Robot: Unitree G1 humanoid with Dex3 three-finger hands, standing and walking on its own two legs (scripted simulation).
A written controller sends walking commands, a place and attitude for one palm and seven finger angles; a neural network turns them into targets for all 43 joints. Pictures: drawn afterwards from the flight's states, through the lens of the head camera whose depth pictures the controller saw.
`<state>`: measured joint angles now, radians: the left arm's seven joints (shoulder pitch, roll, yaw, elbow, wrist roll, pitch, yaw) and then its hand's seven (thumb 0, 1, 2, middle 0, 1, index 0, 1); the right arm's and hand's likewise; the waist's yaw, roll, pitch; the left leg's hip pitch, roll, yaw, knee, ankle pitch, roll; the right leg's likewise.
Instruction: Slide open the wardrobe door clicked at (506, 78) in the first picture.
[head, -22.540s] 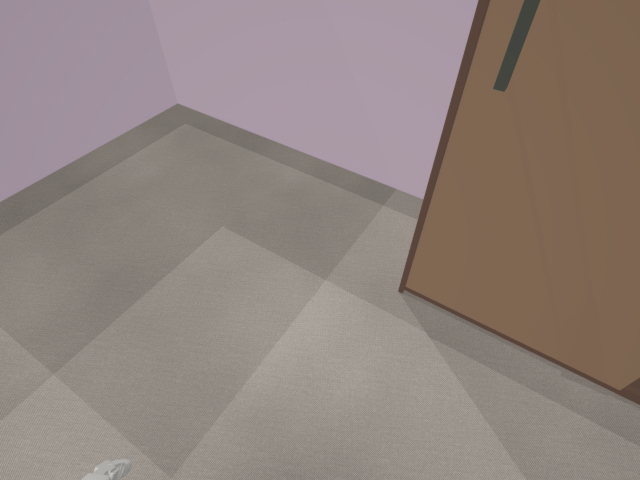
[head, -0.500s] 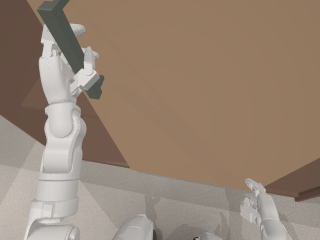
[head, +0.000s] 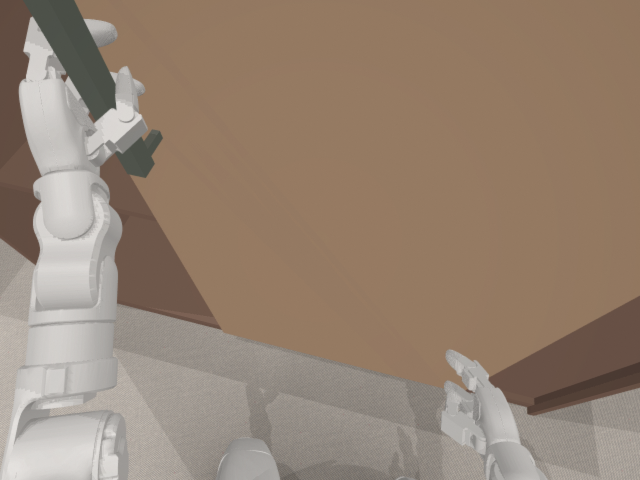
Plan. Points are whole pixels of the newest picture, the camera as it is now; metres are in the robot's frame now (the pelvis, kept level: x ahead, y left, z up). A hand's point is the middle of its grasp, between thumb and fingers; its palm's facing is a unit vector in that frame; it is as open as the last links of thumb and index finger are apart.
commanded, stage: step sideways, sliding the door along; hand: left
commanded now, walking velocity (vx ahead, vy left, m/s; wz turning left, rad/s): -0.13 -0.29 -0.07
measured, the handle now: (112, 82) +0.40 +0.31 +0.21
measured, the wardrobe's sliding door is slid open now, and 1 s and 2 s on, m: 0.49 0.49 0.49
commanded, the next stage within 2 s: stop walking and hold the door there in 0.28 s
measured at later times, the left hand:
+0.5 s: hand (125, 119) +0.37 +0.28 +0.20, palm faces +0.46 -0.88 -0.13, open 6.9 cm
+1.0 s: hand (125, 117) +0.37 +0.28 +0.20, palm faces +0.61 -0.76 -0.22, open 6.9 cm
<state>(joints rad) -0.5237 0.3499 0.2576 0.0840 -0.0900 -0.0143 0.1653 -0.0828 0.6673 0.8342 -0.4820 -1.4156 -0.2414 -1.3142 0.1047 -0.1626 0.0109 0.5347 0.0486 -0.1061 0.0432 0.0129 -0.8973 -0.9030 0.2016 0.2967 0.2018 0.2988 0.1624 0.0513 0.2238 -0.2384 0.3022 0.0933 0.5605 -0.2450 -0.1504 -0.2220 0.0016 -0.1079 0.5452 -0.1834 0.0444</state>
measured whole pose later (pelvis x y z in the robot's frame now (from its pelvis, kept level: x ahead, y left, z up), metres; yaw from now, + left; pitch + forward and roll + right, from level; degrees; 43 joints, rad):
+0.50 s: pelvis +0.01 -0.02 +0.03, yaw -3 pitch -2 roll -9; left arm -0.35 0.46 0.35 0.04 -0.05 -0.07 0.11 -0.08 0.66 0.77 -0.46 -1.40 -0.18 -1.25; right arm 0.14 -0.15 0.00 0.59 0.03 -0.04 0.02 0.02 -0.90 -0.90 0.20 0.30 0.20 0.30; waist 0.10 0.03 0.15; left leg -0.17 0.27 0.16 0.45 -0.24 -0.02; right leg -0.53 -0.01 -0.07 1.11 -0.33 0.07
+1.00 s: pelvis -0.01 -0.06 +0.00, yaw -9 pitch -2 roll -1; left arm -0.30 0.61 0.60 0.49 -0.05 -0.11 0.15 -0.14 0.61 0.79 -0.46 -1.40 -0.21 -1.31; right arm 0.25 -0.36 -0.03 0.72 0.05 -0.06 -0.09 0.01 -0.90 -0.90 0.20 0.30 0.20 0.30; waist -0.02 0.02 0.02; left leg -0.30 0.04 0.05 0.62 -0.32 -0.01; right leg -0.30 0.00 -0.08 0.52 -0.19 -0.03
